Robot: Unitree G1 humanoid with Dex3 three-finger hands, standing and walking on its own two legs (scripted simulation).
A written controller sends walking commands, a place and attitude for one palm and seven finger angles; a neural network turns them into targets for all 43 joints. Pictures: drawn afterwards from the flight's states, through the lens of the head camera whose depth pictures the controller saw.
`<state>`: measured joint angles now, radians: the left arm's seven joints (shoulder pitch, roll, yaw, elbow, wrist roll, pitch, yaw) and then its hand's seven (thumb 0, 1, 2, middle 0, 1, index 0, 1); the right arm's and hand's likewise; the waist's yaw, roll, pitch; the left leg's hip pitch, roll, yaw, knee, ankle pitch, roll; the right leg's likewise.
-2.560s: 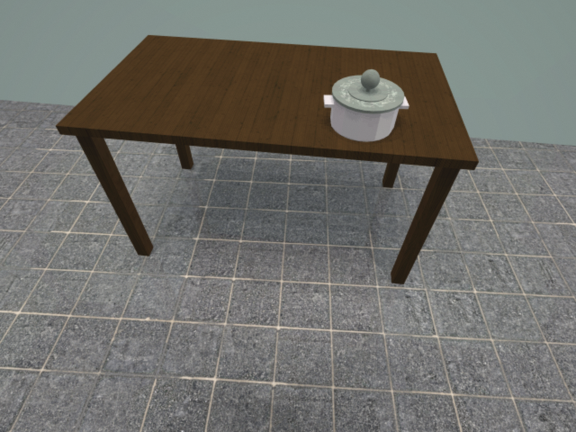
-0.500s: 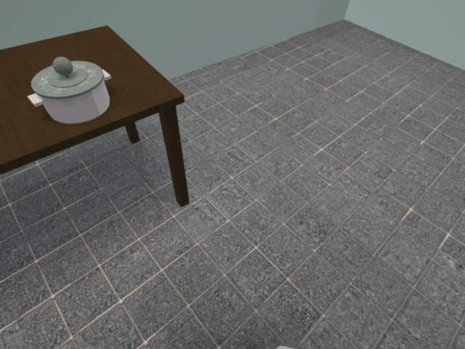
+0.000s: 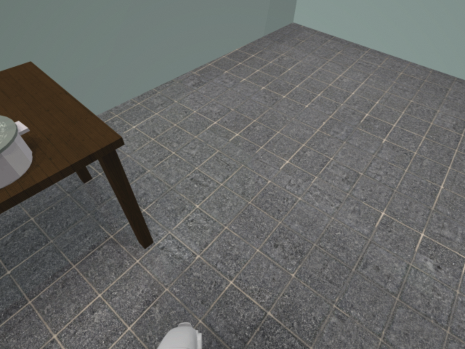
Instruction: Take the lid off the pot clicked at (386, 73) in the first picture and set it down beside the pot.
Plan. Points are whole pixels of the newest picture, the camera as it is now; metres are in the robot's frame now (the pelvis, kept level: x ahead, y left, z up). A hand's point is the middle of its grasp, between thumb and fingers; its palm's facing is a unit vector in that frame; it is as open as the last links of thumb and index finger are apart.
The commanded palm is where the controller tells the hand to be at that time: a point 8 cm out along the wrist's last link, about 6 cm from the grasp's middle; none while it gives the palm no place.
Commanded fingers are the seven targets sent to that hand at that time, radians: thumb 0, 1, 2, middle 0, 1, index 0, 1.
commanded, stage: turn to face it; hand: left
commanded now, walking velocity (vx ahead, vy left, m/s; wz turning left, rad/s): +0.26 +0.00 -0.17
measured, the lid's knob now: out of the picture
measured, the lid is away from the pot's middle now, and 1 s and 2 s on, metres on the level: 0.00 0.00 0.00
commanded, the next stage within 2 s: take the last steps up to it in 1.72 s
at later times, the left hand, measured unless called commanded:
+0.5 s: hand (129, 311) +0.22 +0.24 -0.17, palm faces +0.15 -0.98 -0.16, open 7.4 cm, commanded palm none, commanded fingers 0.00 0.90 0.90 -0.20 -0.30 -0.20 -0.30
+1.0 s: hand out of the picture +0.13 +0.22 -0.16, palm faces +0.46 -0.85 -0.27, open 7.4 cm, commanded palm none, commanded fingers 0.00 0.90 0.90 -0.20 -0.30 -0.20 -0.30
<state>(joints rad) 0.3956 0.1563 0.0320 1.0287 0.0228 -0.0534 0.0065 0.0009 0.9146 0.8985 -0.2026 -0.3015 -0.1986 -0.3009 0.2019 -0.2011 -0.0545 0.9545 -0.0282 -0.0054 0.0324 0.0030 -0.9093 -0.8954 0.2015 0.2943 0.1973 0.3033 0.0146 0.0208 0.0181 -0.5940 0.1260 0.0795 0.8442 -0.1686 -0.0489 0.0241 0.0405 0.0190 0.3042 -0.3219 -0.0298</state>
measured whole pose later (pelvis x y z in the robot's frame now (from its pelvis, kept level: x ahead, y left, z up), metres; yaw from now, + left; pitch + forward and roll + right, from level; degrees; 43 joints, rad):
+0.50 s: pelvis +0.14 +0.05 +0.00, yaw +7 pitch +0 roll -1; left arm 0.16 0.17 0.07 0.95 0.02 0.04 0.02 0.00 0.91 0.90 -0.20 -0.30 -0.19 -0.30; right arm 0.32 -0.15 -0.05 1.03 -0.02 0.01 -0.01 -0.01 -0.92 -0.89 0.21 0.29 0.20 0.30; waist -0.03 -0.04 0.02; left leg -0.26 -0.07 0.02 0.44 -0.17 0.09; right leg -0.50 -0.07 0.01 0.94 -0.30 0.09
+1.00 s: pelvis +0.17 +0.02 +0.00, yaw +27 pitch -1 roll +2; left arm 0.25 0.19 0.04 0.90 0.03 0.02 0.02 0.00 0.91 0.90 -0.20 -0.30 -0.20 -0.30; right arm 0.14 -0.28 -0.10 0.93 -0.02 0.08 0.02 0.00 -0.91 -0.90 0.20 0.29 0.20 0.30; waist 0.00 0.00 0.10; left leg -0.48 0.05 0.05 0.98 -0.42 -0.07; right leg -0.16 -0.14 -0.20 0.52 -0.33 0.02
